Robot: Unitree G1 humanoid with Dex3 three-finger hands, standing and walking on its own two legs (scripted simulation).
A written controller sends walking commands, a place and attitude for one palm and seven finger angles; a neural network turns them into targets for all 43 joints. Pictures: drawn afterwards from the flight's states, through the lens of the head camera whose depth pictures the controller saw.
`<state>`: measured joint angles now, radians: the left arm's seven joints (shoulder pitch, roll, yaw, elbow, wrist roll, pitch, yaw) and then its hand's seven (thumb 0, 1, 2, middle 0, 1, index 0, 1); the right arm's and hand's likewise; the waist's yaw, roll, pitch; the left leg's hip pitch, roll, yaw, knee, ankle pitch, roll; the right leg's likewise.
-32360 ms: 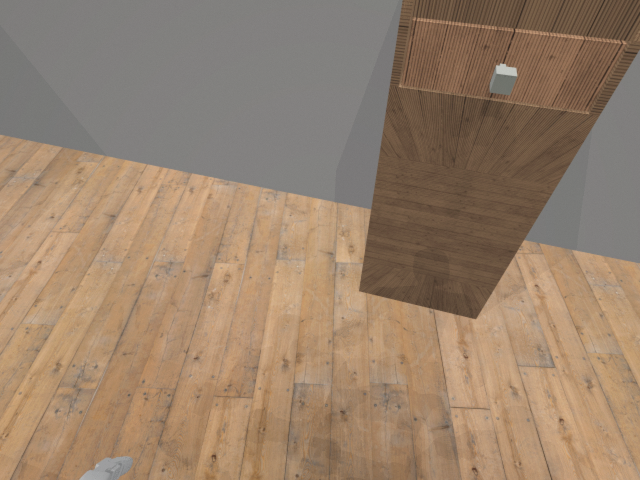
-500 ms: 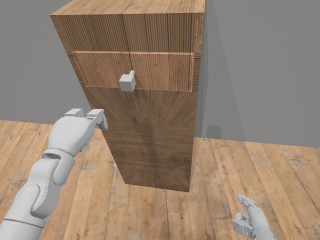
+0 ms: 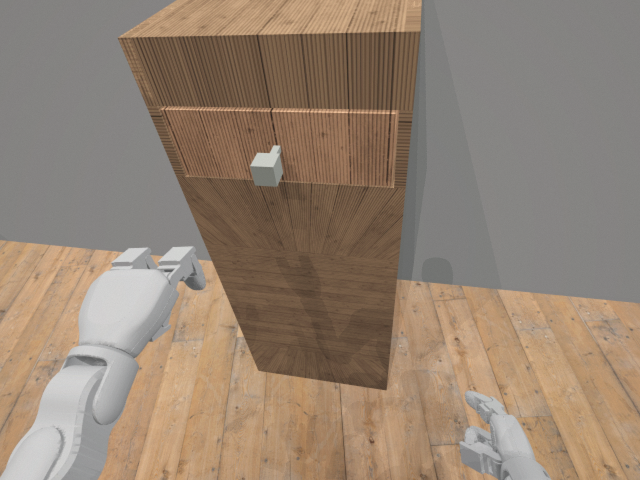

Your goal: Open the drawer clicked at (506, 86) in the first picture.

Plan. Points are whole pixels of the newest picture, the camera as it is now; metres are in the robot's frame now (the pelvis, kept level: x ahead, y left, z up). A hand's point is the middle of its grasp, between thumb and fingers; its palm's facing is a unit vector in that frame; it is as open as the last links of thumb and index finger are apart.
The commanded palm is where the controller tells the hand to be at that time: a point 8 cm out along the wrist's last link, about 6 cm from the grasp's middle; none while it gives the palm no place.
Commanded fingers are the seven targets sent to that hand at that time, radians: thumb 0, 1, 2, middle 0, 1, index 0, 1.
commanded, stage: pull the drawer open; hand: left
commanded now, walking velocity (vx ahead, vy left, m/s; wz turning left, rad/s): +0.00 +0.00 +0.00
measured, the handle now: (270, 162) +0.54 +0.18 +0.13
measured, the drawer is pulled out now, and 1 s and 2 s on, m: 0.00 0.00 0.00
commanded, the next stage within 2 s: open the thumb to release the handle in 1.08 s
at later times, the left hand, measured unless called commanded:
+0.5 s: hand (135, 370) +0.18 +0.23 +0.11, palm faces +0.06 -0.09 -0.99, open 4.8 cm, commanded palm +0.14 +0.23 +0.17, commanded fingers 0.00 0.90 0.90 -0.40 -1.35 -0.40 -1.35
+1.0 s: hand (109, 403) +0.15 +0.24 +0.11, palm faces +0.07 -0.10 -0.99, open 4.8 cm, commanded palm +0.11 +0.23 +0.17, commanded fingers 0.00 0.90 0.90 -0.40 -1.35 -0.40 -1.35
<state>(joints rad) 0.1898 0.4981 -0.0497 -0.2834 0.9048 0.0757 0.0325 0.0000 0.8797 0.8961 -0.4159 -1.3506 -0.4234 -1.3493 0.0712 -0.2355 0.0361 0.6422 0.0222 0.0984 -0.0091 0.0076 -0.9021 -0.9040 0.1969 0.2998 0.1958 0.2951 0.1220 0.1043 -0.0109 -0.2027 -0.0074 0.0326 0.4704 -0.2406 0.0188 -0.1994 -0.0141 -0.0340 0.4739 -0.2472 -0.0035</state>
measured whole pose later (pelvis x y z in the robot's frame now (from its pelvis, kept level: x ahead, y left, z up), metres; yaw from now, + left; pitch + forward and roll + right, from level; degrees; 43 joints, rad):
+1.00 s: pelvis +0.00 +0.00 -0.01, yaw +0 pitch -2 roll -1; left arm 0.66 0.53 0.07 -0.60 0.86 0.07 0.09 0.00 0.88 0.90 -0.42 -1.35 -0.42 -1.35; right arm 0.13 -0.27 0.05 0.55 0.01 0.07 -0.01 0.01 -0.90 -0.90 0.20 0.30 0.20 0.30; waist 0.13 0.11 -0.03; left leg -0.24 0.01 0.03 0.57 -0.30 0.02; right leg -0.22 0.00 -0.04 0.52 -0.27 0.00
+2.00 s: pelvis +0.01 +0.00 -0.01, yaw +0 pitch +0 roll -1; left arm 0.59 0.56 0.06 -0.53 0.90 0.00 0.10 0.00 -0.48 0.30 -0.32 -1.20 -0.33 -1.20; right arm 0.13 -0.25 0.05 0.57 0.00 0.06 -0.02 0.01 -0.90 -0.90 0.20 0.30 0.20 0.30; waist 0.12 0.09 -0.03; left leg -0.27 0.02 0.02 0.58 -0.31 0.01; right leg -0.24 0.01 -0.04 0.53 -0.28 -0.01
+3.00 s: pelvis -0.01 -0.01 +0.00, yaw +1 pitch -4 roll +0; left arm 0.24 0.72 0.21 -0.64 0.66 0.23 -0.24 0.00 -0.49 0.30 -0.32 -1.20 -0.32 -1.20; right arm 0.06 -0.28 0.08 0.57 0.06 0.09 -0.01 0.01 -0.90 -0.90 0.20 0.30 0.20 0.30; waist 0.13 0.14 -0.02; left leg -0.19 0.00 0.00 0.49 -0.23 0.00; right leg -0.17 0.00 -0.06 0.47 -0.24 -0.01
